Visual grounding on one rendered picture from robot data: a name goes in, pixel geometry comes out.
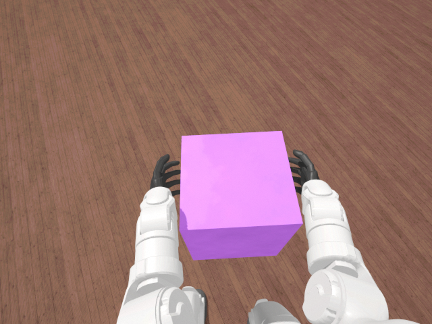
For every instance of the robot left hand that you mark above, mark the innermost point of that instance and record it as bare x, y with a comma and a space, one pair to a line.
159, 176

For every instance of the left robot upper arm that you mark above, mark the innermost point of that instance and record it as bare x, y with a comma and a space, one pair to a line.
167, 305

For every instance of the robot right forearm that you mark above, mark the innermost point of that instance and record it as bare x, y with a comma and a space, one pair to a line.
328, 233

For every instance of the right robot upper arm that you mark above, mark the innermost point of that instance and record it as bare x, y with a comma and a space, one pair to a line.
333, 297

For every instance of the robot right hand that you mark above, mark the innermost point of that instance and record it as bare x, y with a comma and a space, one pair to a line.
306, 171

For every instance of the robot left forearm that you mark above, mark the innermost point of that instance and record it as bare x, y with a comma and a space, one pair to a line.
156, 258

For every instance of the right robot shin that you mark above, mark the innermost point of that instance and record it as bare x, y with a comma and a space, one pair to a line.
261, 300

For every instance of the robot shin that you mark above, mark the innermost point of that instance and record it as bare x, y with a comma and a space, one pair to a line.
261, 300
189, 288

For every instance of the left robot shin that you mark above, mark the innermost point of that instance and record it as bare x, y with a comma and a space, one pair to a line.
189, 288

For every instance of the carton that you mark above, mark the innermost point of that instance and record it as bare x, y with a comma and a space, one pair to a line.
237, 195

